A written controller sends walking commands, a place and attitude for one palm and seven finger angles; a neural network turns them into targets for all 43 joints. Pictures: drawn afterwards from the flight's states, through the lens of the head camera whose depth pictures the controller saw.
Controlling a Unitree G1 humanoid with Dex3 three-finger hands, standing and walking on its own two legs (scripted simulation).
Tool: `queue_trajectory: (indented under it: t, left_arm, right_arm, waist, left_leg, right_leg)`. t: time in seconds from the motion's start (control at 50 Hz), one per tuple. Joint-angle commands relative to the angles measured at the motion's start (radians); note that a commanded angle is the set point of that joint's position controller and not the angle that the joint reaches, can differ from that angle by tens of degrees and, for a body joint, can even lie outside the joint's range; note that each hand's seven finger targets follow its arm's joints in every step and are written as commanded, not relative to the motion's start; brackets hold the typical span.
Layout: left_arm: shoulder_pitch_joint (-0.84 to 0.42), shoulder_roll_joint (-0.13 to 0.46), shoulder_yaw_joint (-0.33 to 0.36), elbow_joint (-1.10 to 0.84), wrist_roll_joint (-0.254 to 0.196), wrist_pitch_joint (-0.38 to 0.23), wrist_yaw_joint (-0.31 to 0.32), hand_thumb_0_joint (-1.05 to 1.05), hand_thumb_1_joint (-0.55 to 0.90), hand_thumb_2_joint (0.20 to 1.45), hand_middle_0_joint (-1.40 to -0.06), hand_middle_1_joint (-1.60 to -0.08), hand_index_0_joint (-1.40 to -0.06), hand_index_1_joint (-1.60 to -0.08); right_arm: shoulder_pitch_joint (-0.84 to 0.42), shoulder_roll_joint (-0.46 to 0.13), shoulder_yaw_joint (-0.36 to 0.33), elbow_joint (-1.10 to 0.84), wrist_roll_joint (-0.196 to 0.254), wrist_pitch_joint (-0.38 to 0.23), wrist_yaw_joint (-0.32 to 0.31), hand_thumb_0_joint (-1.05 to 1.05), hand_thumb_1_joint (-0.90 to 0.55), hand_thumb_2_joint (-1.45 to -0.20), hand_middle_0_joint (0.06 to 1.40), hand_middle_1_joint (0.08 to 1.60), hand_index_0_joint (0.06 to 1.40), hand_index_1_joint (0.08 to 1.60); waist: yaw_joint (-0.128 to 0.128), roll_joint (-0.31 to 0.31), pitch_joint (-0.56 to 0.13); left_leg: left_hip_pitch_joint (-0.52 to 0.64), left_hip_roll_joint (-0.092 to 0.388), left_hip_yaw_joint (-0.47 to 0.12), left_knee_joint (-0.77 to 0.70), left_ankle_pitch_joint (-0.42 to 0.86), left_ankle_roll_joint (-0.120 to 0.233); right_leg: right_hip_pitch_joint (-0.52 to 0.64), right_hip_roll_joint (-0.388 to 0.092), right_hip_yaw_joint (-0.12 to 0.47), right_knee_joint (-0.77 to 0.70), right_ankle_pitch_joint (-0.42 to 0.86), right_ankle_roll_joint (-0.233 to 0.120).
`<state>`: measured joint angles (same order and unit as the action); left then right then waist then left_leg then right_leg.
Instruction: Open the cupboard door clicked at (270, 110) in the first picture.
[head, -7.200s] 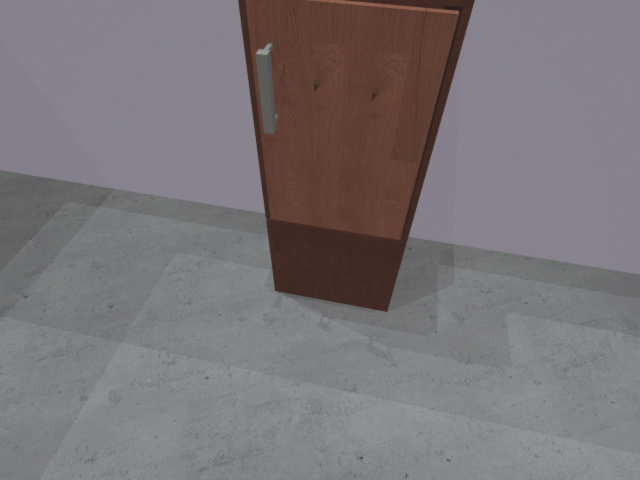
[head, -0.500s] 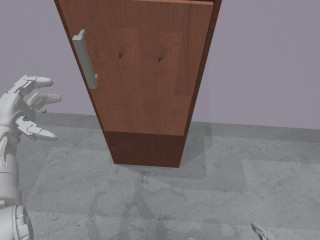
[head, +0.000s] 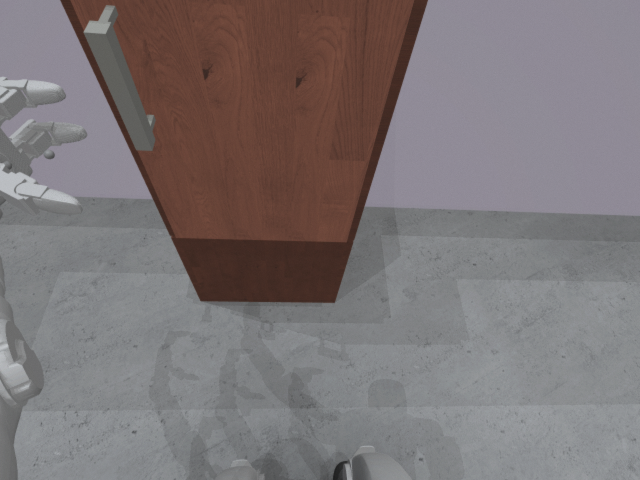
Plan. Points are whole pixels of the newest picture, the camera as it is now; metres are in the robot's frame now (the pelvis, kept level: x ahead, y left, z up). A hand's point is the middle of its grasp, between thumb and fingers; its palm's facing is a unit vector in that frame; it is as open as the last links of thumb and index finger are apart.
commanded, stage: move the hooked fingers beside the handle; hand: left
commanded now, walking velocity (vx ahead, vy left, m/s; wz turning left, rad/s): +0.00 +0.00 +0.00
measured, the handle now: (129, 84) +0.59 +0.23 +0.11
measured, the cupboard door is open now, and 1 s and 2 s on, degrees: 0 0 0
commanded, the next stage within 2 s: slide the fingers in behind the handle in 1.34 s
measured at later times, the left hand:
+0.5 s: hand (57, 106) +0.53 +0.29 +0.13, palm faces -0.02 -1.00 +0.01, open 14.0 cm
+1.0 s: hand (56, 105) +0.54 +0.30 +0.12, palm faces -0.02 -1.00 +0.00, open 14.0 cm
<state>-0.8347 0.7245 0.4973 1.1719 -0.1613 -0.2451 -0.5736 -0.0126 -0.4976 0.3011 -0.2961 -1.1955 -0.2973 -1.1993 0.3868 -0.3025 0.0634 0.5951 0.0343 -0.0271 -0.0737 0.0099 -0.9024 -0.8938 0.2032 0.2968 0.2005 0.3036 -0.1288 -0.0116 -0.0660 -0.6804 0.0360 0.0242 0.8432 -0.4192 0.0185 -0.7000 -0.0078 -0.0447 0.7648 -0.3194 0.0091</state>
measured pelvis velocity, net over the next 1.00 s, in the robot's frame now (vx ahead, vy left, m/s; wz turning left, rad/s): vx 0.02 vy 0.01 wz -0.03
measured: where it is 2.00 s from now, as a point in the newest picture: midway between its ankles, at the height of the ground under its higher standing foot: outside the picture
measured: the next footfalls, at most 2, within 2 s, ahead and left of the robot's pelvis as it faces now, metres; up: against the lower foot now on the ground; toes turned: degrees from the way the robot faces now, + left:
none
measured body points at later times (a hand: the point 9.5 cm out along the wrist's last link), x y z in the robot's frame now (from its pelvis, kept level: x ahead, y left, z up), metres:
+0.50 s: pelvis +0.01 +0.00 -0.01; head +0.15 +0.03 +0.42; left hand +0.52 +0.35 +0.13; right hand -0.01 -0.27 -0.10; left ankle -0.01 +0.10 -0.70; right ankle +0.03 -0.13 -0.70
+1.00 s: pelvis +0.02 +0.01 -0.01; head +0.16 +0.04 +0.41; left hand +0.53 +0.35 +0.12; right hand -0.02 -0.26 -0.10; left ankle -0.01 +0.10 -0.70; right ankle +0.03 -0.13 -0.70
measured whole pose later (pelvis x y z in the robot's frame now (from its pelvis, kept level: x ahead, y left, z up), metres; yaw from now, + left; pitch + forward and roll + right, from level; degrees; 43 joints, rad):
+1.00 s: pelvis +0.02 +0.01 -0.01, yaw -1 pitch +22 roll -5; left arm -1.05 0.91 0.55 1.29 -0.06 -0.21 -0.57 -0.01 -0.50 0.30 -0.30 -1.20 -0.30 -1.20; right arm 0.45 -0.29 0.08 0.57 0.01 0.13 -0.03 0.00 -0.90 -0.89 0.20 0.30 0.20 0.30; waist -0.22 0.01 -0.08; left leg -0.84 0.07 0.00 0.93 -0.47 0.02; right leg -0.83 0.02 -0.06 0.78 -0.33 0.02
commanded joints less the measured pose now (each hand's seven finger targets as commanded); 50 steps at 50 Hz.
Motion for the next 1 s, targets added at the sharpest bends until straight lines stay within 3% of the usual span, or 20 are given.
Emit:
queue_trajectory:
  t: [0.0, 0.04, 0.08, 0.16, 0.2, 0.24, 0.28, 0.32, 0.38, 0.44, 0.5, 0.58, 0.64, 0.7, 0.76, 0.8, 0.86, 0.9, 0.92, 0.98]
  left_arm:
    - [-0.48, 0.367, 0.057, -0.223, -0.014, -0.078, -0.003, 0.0, -0.5, 0.3, -0.3, -1.2, -0.3, -1.2]
    - [-0.478, 0.343, 0.037, -0.191, -0.01, -0.074, -0.007, 0.0, -0.5, 0.3, -0.3, -1.2, -0.3, -1.2]
    - [-0.481, 0.337, 0.036, -0.14, -0.016, -0.064, -0.01, 0.0, -0.5, 0.3, -0.3, -1.2, -0.3, -1.2]
    - [-0.516, 0.382, 0.039, -0.116, 0.017, -0.045, -0.003, 0.0, -0.5, 0.3, -0.3, -1.2, -0.3, -1.2]
    - [-0.573, 0.438, 0.071, -0.152, 0.025, -0.058, 0.003, 0.0, -0.5, 0.3, -0.3, -1.2, -0.3, -1.2]
    - [-0.558, 0.446, 0.074, -0.11, 0.032, -0.053, 0.005, 0.0, -0.5, 0.3, -0.3, -1.2, -0.3, -1.2]
    - [-0.59, 0.427, 0.058, -0.112, 0.031, -0.055, 0.0, 0.0, -0.5, 0.3, -0.3, -1.2, -0.3, -1.2]
    - [-0.58, 0.485, 0.09, -0.095, 0.041, -0.049, -0.001, 0.0, -0.5, 0.3, -0.3, -1.2, -0.3, -1.2]
    - [-0.609, 0.479, 0.067, -0.046, 0.057, -0.033, -0.002, 0.0, -0.5, 0.3, -0.3, -1.2, -0.3, -1.2]
    - [-0.644, 0.539, 0.093, -0.059, 0.073, -0.033, 0.0, 0.0, -0.5, 0.3, -0.3, -1.2, -0.3, -1.2]
    - [-0.693, 0.537, 0.068, -0.038, 0.08, -0.031, -0.007, 0.0, -0.5, 0.3, -0.3, -1.2, -0.3, -1.2]
    - [-0.651, 0.489, 0.052, -0.037, 0.072, -0.026, -0.016, 0.0, -0.5, 0.3, -0.3, -1.2, -0.3, -1.2]
    - [-0.655, 0.487, 0.049, -0.02, 0.067, -0.007, -0.02, 0.0, -0.5, 0.3, -0.3, -1.2, -0.3, -1.2]
    - [-0.656, 0.556, 0.097, -0.071, 0.084, -0.019, -0.005, 0.0, -0.5, 0.3, -0.3, -1.2, -0.3, -1.2]
    - [-0.645, 0.568, 0.118, -0.1, 0.08, -0.032, 0.007, 0.0, -0.5, 0.3, -0.3, -1.2, -0.3, -1.2]
    - [-0.644, 0.565, 0.128, -0.149, 0.071, -0.044, 0.006, 0.0, -0.5, 0.3, -0.3, -1.2, -0.3, -1.2]
    - [-0.61, 0.513, 0.094, -0.097, 0.066, -0.026, 0.0, 0.0, -0.5, 0.3, -0.3, -1.2, -0.3, -1.2]
    - [-0.615, 0.531, 0.098, -0.087, 0.072, -0.019, 0.0, 0.0, -0.5, 0.3, -0.3, -1.2, -0.3, -1.2]
    - [-0.62, 0.489, 0.065, -0.086, 0.072, -0.016, -0.001, 0.0, -0.5, 0.3, -0.3, -1.2, -0.3, -1.2]
    - [-0.62, 0.478, 0.07, -0.12, 0.059, -0.028, 0.002, 0.0, -0.5, 0.3, -0.3, -1.2, -0.3, -1.2]
  right_arm:
    - [0.138, -0.193, -0.079, -0.063, -0.008, -0.003, -0.011, 0.0, -0.9, -0.9, 0.2, 0.3, 0.2, 0.3]
    - [0.144, -0.19, -0.078, -0.056, -0.008, 0.008, -0.009, 0.0, -0.9, -0.9, 0.2, 0.3, 0.2, 0.3]
    - [0.157, -0.193, -0.076, -0.052, -0.01, 0.019, -0.008, 0.0, -0.9, -0.9, 0.2, 0.3, 0.2, 0.3]
    - [0.176, -0.195, -0.074, -0.048, -0.012, 0.042, -0.004, 0.0, -0.9, -0.9, 0.2, 0.3, 0.2, 0.3]
    - [0.191, -0.198, -0.075, -0.045, -0.016, 0.054, -0.005, 0.0, -0.9, -0.9, 0.2, 0.3, 0.2, 0.3]
    - [0.197, -0.197, -0.072, -0.044, -0.017, 0.065, -0.002, 0.0, -0.9, -0.9, 0.2, 0.3, 0.2, 0.3]
    - [0.204, -0.196, -0.069, -0.048, -0.019, 0.073, -0.002, 0.0, -0.9, -0.9, 0.2, 0.3, 0.2, 0.3]
    - [0.214, -0.2, -0.07, -0.047, -0.019, 0.087, -0.001, 0.0, -0.9, -0.9, 0.2, 0.3, 0.2, 0.3]
    - [0.22, -0.2, -0.062, -0.051, -0.018, 0.099, -0.002, 0.0, -0.9, -0.9, 0.2, 0.3, 0.2, 0.3]
    - [0.235, -0.203, -0.061, -0.051, -0.022, 0.107, 0.0, 0.0, -0.9, -0.9, 0.2, 0.3, 0.2, 0.3]
    - [0.244, -0.204, -0.053, -0.047, -0.021, 0.116, -0.003, 0.0, -0.9, -0.9, 0.2, 0.3, 0.2, 0.3]
    - [0.26, -0.202, -0.057, -0.045, -0.027, 0.123, 0.004, 0.0, -0.9, -0.9, 0.2, 0.3, 0.2, 0.3]
    - [0.258, -0.204, -0.055, -0.05, -0.026, 0.127, 0.007, 0.0, -0.9, -0.9, 0.2, 0.3, 0.2, 0.3]
    - [0.266, -0.204, -0.054, -0.057, -0.029, 0.133, 0.01, 0.0, -0.9, -0.9, 0.2, 0.3, 0.2, 0.3]
    - [0.268, -0.203, -0.059, -0.061, -0.032, 0.137, 0.019, 0.0, -0.9, -0.9, 0.2, 0.3, 0.2, 0.3]
    - [0.27, -0.203, -0.064, -0.06, -0.033, 0.139, 0.025, 0.0, -0.9, -0.9, 0.2, 0.3, 0.2, 0.3]
    - [0.259, -0.201, -0.063, -0.057, -0.03, 0.144, 0.03, 0.0, -0.9, -0.9, 0.2, 0.3, 0.2, 0.3]
    - [0.259, -0.202, -0.06, -0.058, -0.027, 0.147, 0.025, 0.0, -0.9, -0.9, 0.2, 0.3, 0.2, 0.3]
    - [0.257, -0.199, -0.061, -0.059, -0.026, 0.147, 0.026, 0.0, -0.9, -0.9, 0.2, 0.3, 0.2, 0.3]
    - [0.259, -0.2, -0.063, -0.058, -0.029, 0.145, 0.025, 0.0, -0.9, -0.9, 0.2, 0.3, 0.2, 0.3]
  waist:
    - [0.006, 0.192, -0.44]
    - [-0.005, 0.203, -0.428]
    - [-0.016, 0.158, -0.404]
    - [-0.025, 0.191, -0.417]
    - [-0.023, 0.225, -0.474]
    - [-0.033, 0.181, -0.446]
    - [-0.039, 0.22, -0.459]
    - [-0.036, 0.215, -0.477]
    - [-0.058, 0.199, -0.43]
    - [-0.059, 0.233, -0.478]
    - [-0.081, 0.239, -0.466]
    - [-0.077, 0.283, -0.497]
    - [-0.09, 0.223, -0.459]
    - [-0.065, 0.293, -0.518]
    - [-0.061, 0.271, -0.527]
    - [-0.049, 0.347, -0.581]
    - [-0.062, 0.286, -0.492]
    - [-0.064, 0.272, -0.483]
    - [-0.074, 0.281, -0.472]
    - [-0.071, 0.304, -0.491]
  left_leg:
    - [0.265, -0.014, -0.062, -0.094, 0.422, -0.003]
    - [0.27, -0.011, -0.063, -0.086, 0.429, -0.005]
    - [0.252, -0.009, -0.065, -0.081, 0.443, 0.0]
    - [0.229, -0.01, -0.061, -0.07, 0.437, 0.004]
    - [0.267, -0.007, -0.071, -0.059, 0.51, -0.005]
    - [0.234, -0.005, -0.068, -0.05, 0.5, 0.0]
    - [0.244, -0.005, -0.065, -0.043, 0.529, 0.0]
    - [0.235, -0.005, -0.065, -0.035, 0.534, 0.002]
    - [0.196, -0.007, -0.065, -0.03, 0.504, 0.007]
    - [0.198, -0.004, -0.064, -0.015, 0.514, 0.007]
    - [0.193, 0.0, -0.072, -0.007, 0.516, 0.005]
    - [0.266, 0.01, -0.084, 0.002, 0.596, -0.007]
    - [0.202, 0.008, -0.073, 0.001, 0.519, 0.007]
    - [0.236, 0.007, -0.08, 0.008, 0.574, -0.003]
    - [0.236, 0.008, -0.078, 0.012, 0.584, 0.0]
    - [0.317, 0.014, -0.089, 0.018, 0.682, -0.016]
    - [0.269, 0.013, -0.082, 0.012, 0.621, -0.007]
    - [0.249, 0.01, -0.083, 0.01, 0.605, -0.003]
    - [0.259, 0.01, -0.082, 0.007, 0.593, -0.002]
    - [0.293, 0.013, -0.086, 0.01, 0.632, -0.008]
  right_leg:
    - [0.166, 0.044, 0.013, -0.043, 0.276, -0.034]
    - [0.139, 0.045, 0.008, -0.043, 0.271, -0.033]
    - [0.129, 0.051, 0.005, -0.044, 0.279, -0.034]
    - [0.124, 0.048, 0.01, -0.043, 0.288, -0.029]
    - [0.129, 0.051, 0.007, -0.03, 0.32, -0.031]
    - [0.13, 0.053, 0.008, -0.034, 0.328, -0.027]
    - [0.125, 0.057, 0.009, -0.027, 0.349, -0.032]
    - [0.137, 0.056, 0.012, -0.028, 0.362, -0.027]
    - [0.112, 0.06, 0.007, -0.027, 0.348, -0.028]
    - [0.118, 0.059, 0.012, -0.023, 0.358, -0.025]
    - [0.088, 0.062, 0.006, -0.02, 0.346, -0.024]
    - [0.036, 0.068, -0.007, -0.015, 0.339, -0.03]
    - [0.046, 0.068, -0.006, -0.023, 0.326, -0.021]
    - [0.05, 0.068, -0.007, -0.006, 0.34, -0.029]
    - [0.076, 0.073, -0.006, -0.007, 0.361, -0.027]
    - [0.055, 0.075, -0.011, -0.002, 0.374, -0.03]
    - [0.041, 0.078, -0.016, -0.015, 0.349, -0.026]
    - [0.045, 0.077, -0.015, -0.013, 0.348, -0.026]
    - [0.026, 0.077, -0.016, -0.018, 0.336, -0.025]
    - [0.02, 0.078, -0.017, -0.016, 0.343, -0.03]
